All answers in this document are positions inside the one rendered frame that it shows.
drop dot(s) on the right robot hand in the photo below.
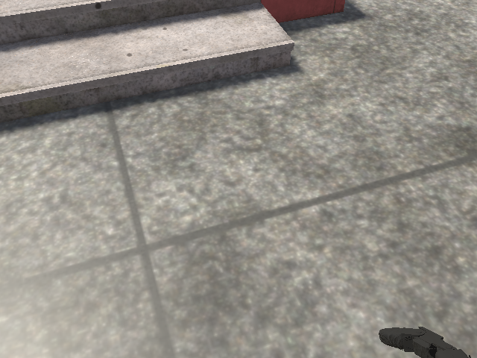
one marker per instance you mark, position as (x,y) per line
(423,342)

